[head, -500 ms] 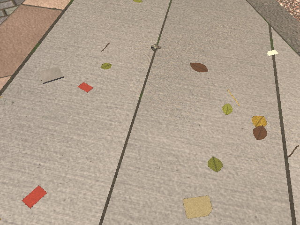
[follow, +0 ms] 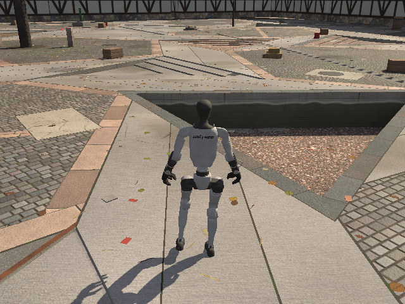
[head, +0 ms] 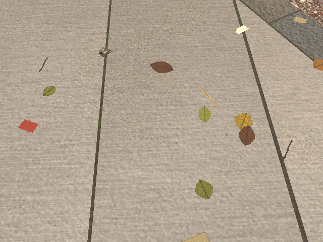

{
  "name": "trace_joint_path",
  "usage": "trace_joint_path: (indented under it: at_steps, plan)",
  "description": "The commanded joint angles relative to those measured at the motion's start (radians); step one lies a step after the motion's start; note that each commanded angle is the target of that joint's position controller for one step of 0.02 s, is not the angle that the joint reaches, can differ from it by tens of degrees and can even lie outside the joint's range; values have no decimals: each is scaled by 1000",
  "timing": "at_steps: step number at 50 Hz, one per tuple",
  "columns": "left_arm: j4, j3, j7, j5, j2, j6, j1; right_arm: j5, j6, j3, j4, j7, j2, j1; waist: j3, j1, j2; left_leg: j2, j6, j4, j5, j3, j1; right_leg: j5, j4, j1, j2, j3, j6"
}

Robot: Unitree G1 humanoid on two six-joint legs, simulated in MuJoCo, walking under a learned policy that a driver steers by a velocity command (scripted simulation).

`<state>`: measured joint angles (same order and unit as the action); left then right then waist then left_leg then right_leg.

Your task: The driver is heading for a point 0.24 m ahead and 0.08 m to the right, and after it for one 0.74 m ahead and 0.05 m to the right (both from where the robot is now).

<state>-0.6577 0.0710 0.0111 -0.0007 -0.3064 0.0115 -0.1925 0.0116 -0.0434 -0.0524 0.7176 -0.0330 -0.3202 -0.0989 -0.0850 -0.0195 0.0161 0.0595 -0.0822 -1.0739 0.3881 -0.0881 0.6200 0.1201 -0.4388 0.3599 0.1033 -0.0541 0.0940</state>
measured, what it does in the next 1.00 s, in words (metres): steps on the spot, turning right: left foot, then right foot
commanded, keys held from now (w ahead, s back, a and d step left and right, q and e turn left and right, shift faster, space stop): e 0.40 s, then no key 0.60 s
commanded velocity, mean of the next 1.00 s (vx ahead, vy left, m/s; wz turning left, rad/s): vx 0.03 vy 0.00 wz -0.36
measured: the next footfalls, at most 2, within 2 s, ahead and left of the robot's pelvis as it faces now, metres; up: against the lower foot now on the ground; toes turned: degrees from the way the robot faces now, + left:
left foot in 0.24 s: +0.18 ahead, +0.15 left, +0.00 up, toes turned -14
right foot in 0.62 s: +0.07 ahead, -0.09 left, +0.00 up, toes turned -19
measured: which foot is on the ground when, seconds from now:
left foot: up 0.00-0.22, down 0.24-0.62, up 0.64-0.90, down 0.92-1.00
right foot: down 0.00-0.24, up 0.26-0.60, down 0.62-1.00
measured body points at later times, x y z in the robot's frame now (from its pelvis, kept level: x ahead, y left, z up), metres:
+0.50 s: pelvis +0.08 +0.05 +0.00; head +0.13 +0.05 +0.45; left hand +0.32 +0.28 -0.10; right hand +0.13 -0.26 -0.09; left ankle +0.14 +0.16 -0.74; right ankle +0.03 -0.08 -0.68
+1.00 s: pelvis +0.07 +0.03 +0.00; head +0.08 +0.03 +0.45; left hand +0.31 +0.19 -0.11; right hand +0.07 -0.27 -0.12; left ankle +0.11 +0.16 -0.74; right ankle +0.04 -0.08 -0.74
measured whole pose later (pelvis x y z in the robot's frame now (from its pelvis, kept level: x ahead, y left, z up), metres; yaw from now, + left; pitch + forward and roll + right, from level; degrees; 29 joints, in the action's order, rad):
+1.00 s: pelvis +0.07 +0.03 +0.00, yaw -21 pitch -1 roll +0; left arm -0.76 0.02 0.00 -0.02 -0.22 -0.01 -0.13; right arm 0.01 0.01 -0.04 0.85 -0.01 -0.27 -0.20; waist -0.03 0.01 -0.01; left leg 0.04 -0.03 -0.51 0.29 -0.01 0.20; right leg 0.26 -0.50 0.22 0.03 -0.03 0.01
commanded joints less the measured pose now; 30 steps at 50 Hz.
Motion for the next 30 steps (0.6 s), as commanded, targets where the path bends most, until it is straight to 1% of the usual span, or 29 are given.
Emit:
trace_joint_path:
  at_steps: [1,3,5,6,8,9,10,11,12,13,14,15,16,17,18,19,20,21,23,24,25,27,28,29,30]
  plan:
    - [73,48,-25,9,-166,-4,29,4,12,-16,-21,-9,-64,-114,241,48,-87,-29,-27,113,-105,17,-101,-541,66,-96,-238,-199,174]
    - [76,48,-37,13,-166,-22,33,-2,18,-15,-33,-3,-65,-68,245,33,-107,-46,-31,196,-168,9,-126,-394,60,-84,-221,-221,146]
    - [78,48,-42,12,-165,-35,32,-8,20,-15,-48,2,-68,-23,227,18,-129,-62,-27,273,-178,-2,-145,-252,56,-78,-215,-265,130]
    - [78,47,-42,11,-164,-39,31,-9,19,-16,-54,5,-71,-9,218,13,-141,-71,-23,310,-167,-7,-155,-212,48,-82,-215,-292,125]
    - [81,46,-40,12,-157,-44,29,-11,10,-21,-62,12,-81,0,207,10,-166,-87,-10,393,-133,-17,-179,-205,10,-116,-219,-350,116]
    - [84,44,-40,14,-152,-46,35,-12,3,-26,-63,15,-87,-11,206,17,-176,-90,2,457,-136,-19,-204,-209,-13,-137,-217,-380,105]
    - [90,41,-41,21,-145,-47,55,-13,-5,-30,-56,18,-88,-40,201,42,-181,-88,19,572,-199,-12,-261,-196,-45,-141,-200,-395,82]
    - [94,35,-43,24,-125,-49,56,-9,-12,-37,-48,19,-101,-71,195,55,-171,-50,46,692,-326,-19,-352,-125,-90,-110,-164,-387,44]
    - [98,19,-42,9,-71,-48,3,9,-11,-52,-58,11,-170,-88,239,24,-21,155,121,708,-485,-179,-489,148,-259,-20,-89,-296,-12]
    - [118,18,-41,11,-61,-42,-62,38,4,-66,-52,9,-225,-71,202,-36,260,339,303,724,-734,-422,-560,554,-441,203,69,-122,-74]
    - [103,40,-38,0,-153,-33,-76,32,5,-59,-60,10,-175,-85,219,-4,242,395,388,734,-726,-494,-551,567,-667,260,-2,-105,-121]
    - [80,60,-38,16,-200,-39,-59,25,6,-44,-74,7,-117,-61,201,5,148,330,354,713,-674,-364,-526,487,-756,261,-32,-105,-137]
    - [61,63,-43,21,-187,-54,-58,14,12,-37,-80,5,-91,-25,178,-6,99,256,302,701,-610,-254,-506,424,-785,261,-50,-89,-157]
    - [63,61,-46,20,-170,-67,-49,0,18,-33,-84,2,-78,-3,159,-3,102,224,278,705,-570,-194,-492,377,-801,271,-61,-77,-172]
    - [68,52,-42,22,-138,-75,-40,-1,25,-31,-83,-3,-81,2,144,-2,110,197,272,717,-568,-138,-468,342,-791,258,-67,-52,-183]
    - [79,45,-39,26,-114,-77,-24,4,31,-34,-79,-7,-86,-5,135,7,125,173,271,733,-557,-88,-460,312,-750,245,-70,-19,-189]
    - [92,39,-37,29,-96,-76,0,8,36,-37,-75,-10,-91,-18,138,21,145,171,277,739,-555,-64,-483,298,-699,245,-75,2,-193]
    - [104,33,-36,27,-82,-74,26,9,41,-40,-69,-13,-97,-36,150,38,156,178,290,738,-571,-59,-505,302,-643,232,-82,8,-196]
    - [116,22,-31,17,-61,-69,44,5,46,-47,-61,-10,-116,-43,182,47,166,194,303,726,-596,-40,-517,320,-521,155,-98,18,-189]
    - [118,18,-27,13,-56,-67,46,1,47,-51,-60,-5,-127,-36,192,49,173,202,307,724,-605,-32,-508,320,-459,107,-102,29,-181]
    - [116,17,-24,12,-60,-67,44,-4,48,-54,-57,0,-135,-33,197,51,181,209,311,722,-608,-30,-502,313,-406,67,-103,41,-174]
    - [107,20,-18,12,-72,-68,32,-16,49,-55,-47,9,-143,-37,195,52,187,221,312,710,-580,-39,-499,287,-296,8,-96,59,-157]
    - [98,21,-15,11,-70,-68,16,-24,50,-53,-41,12,-145,-32,189,41,181,217,304,695,-551,-37,-490,241,-210,-32,-91,69,-143]
    - [82,20,-11,10,-63,-67,-14,-33,51,-50,-36,14,-142,-21,182,20,170,204,284,671,-517,-24,-465,148,-83,-98,-80,87,-120]
    - [67,21,-8,6,-64,-65,-37,-40,51,-43,-22,14,-124,-36,173,7,155,183,245,645,-459,-7,-420,53,47,-185,-69,92,-92]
